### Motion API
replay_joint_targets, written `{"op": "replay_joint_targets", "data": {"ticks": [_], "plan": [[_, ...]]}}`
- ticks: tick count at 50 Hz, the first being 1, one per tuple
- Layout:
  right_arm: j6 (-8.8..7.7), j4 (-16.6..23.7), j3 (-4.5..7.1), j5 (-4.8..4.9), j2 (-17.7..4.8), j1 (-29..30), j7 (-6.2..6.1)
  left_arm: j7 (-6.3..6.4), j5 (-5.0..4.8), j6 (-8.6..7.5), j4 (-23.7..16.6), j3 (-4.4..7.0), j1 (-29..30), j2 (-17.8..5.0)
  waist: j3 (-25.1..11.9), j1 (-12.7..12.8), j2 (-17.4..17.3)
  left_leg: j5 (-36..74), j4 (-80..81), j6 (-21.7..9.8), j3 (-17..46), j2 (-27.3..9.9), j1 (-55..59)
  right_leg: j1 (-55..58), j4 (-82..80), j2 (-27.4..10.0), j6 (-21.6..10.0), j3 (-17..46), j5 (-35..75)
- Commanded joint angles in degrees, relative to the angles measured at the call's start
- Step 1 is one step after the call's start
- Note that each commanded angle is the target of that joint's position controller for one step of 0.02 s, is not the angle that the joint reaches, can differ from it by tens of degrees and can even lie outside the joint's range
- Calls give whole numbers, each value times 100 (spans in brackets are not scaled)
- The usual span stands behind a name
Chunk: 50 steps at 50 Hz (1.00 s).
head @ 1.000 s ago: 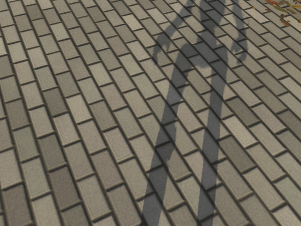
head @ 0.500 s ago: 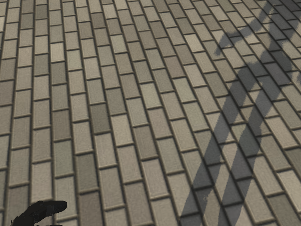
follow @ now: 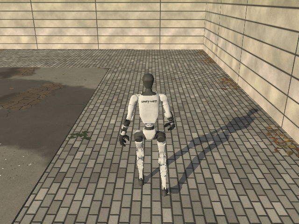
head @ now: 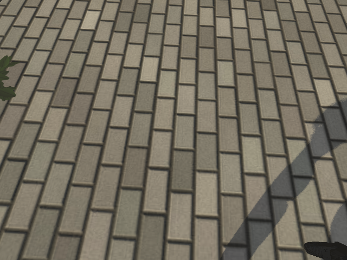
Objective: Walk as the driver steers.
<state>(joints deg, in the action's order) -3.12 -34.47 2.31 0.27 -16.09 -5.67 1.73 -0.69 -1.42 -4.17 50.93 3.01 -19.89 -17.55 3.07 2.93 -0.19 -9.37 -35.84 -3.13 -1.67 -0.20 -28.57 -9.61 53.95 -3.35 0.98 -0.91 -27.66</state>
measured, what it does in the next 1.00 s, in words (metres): walks ahead: right foot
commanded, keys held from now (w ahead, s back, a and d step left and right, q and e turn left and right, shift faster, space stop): no key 1.00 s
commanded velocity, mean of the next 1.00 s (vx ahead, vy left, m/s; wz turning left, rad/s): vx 0.11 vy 0.00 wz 0.03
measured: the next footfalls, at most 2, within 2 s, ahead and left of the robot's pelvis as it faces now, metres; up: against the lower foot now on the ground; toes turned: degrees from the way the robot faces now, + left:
right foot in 0.36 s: +0.30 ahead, -0.13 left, +0.00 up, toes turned +0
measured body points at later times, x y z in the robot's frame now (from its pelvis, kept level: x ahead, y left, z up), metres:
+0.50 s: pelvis +0.18 -0.02 +0.01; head +0.20 -0.03 +0.46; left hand +0.34 +0.23 -0.09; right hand +0.28 -0.29 -0.12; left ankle +0.11 +0.10 -0.72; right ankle +0.26 -0.13 -0.72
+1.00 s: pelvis +0.19 -0.02 +0.01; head +0.20 -0.03 +0.46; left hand +0.32 +0.23 -0.12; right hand +0.21 -0.28 -0.14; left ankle +0.11 +0.10 -0.72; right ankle +0.26 -0.13 -0.72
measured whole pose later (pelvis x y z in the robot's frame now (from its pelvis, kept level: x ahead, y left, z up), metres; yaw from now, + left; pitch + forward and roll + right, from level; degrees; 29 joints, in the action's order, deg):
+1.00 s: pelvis +0.19 -0.02 +0.01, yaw +0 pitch -1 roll +0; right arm 0.4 -58.2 1.6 -0.5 -12.8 -16.0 -2.3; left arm 1.1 -0.1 1.0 56.9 2.5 -3.5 -13.6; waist 2.4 -0.6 0.2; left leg -22.7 -28.1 0.6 -0.6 -0.7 -4.1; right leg -18.7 30.4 1.1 -1.6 -0.6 -10.4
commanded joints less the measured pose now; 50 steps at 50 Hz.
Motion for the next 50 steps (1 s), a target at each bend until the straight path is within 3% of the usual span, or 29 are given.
{"op": "replay_joint_targets", "data": {"ticks": [1,2,3,6,10,13,16,17,18,19,20,21,22,24,25,27,30,32,39,50], "plan": [[-59,-26,315,-46,-1010,-1388,-33,-11,-104,-263,-722,83,473,-751,-1222,-762,-650,1259,1628,-1292,2776,-1850,3655,-3265,2118,-138,-158,432,127],[-79,-39,263,-62,-820,-1062,-14,23,27,-234,-703,88,563,-701,-895,-560,-392,2331,1631,-1193,2122,-1609,2973,-3034,1734,-293,-113,384,366],[-103,-30,223,-90,-673,-866,-12,38,74,-159,-656,115,461,-691,-823,-358,-416,2914,1732,-1116,1692,-1443,2475,-2607,1479,-413,-82,417,491],[-199,-172,237,-81,-697,-641,-44,70,106,74,-535,41,200,-358,-769,-55,-369,3775,2089,-1197,1092,-1331,1776,-1980,827,-335,108,320,861],[-144,-386,254,-80,-780,-535,-166,65,200,118,-654,-69,760,-151,-690,-146,-459,3780,2140,-984,347,-989,1586,-1596,-908,-191,181,195,2141],[-69,-629,251,-71,-834,-775,-187,11,168,105,-724,-47,1140,-269,-747,-342,-463,3340,2045,-896,388,-1048,1863,-1354,-1647,-22,139,210,2765],[7,-815,236,-15,-817,-728,-189,-22,213,86,-787,13,1285,-410,-665,-304,-472,2826,1622,-775,578,-1148,2046,-1186,-2171,68,-62,229,2551],[32,-850,214,30,-759,-640,-199,-28,247,72,-729,39,1133,-430,-695,-172,-420,2444,1356,-640,579,-1048,2007,-853,-2594,130,-163,167,2847],[30,-936,174,14,-626,-827,-202,-4,285,63,-669,85,1014,-561,-743,-160,-244,1960,1058,-412,544,-793,1950,-403,-2989,57,-287,264,3764],[-11,-962,125,-136,-480,-1164,-208,51,317,64,-716,148,1014,-907,-969,-379,253,981,625,-102,353,-392,1682,254,-2795,-518,-490,780,5851],[-21,-1114,36,-202,-184,-1879,-215,97,335,128,-723,102,1140,-818,-1388,-726,913,-680,279,231,244,-98,1155,1004,-2586,-1141,-1182,1402,6305],[52,-1155,30,-177,-287,-1658,-264,88,255,211,-709,7,1159,-374,-1428,-493,970,-1467,130,402,281,-63,1133,840,-2760,-1251,-1495,1682,5605],[161,-1089,58,-100,-373,-1424,-298,62,222,264,-665,-49,1277,-213,-1334,-509,975,-1489,246,424,334,-119,1093,632,-2928,-1165,-1458,1765,4560],[393,-1125,79,-86,-473,-1260,-350,-2,195,323,-737,-48,1720,-275,-974,-584,802,-925,841,342,370,-198,1443,-137,-3146,-809,-1046,1521,2633],[454,-1181,102,-102,-564,-1231,-351,-31,189,314,-787,-40,1915,-311,-691,-576,607,-830,1000,290,361,-198,1484,-393,-3124,-552,-824,1195,2279],[458,-1256,117,-118,-604,-1141,-365,-45,186,251,-660,-12,1780,-388,-691,-477,408,-448,1079,268,371,-219,1690,-340,-2887,-306,-641,882,2828],[377,-1418,112,-84,-549,-1143,-380,10,161,193,-459,-3,1600,-333,-970,-376,165,292,1085,287,404,-280,1794,183,-2504,-219,-691,688,4132],[366,-1524,111,-70,-500,-1125,-385,39,158,214,-356,4,1613,-304,-992,-360,70,461,1076,310,376,-275,1808,306,-2421,-203,-752,648,4363],[431,-1867,103,-76,-397,-1176,-410,74,140,357,-61,35,1842,-242,-546,-383,32,12,1215,290,314,-246,1710,83,-2578,-73,-688,558,3405],[281,-2303,25,-85,-260,-1331,-423,215,135,479,385,72,1882,-222,-238,-331,31,-589,1406,270,259,-240,1362,142,-2722,64,-532,493,2536]]}}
